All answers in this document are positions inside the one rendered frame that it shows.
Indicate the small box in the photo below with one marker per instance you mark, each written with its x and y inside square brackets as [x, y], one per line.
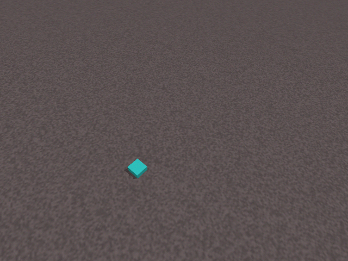
[137, 168]

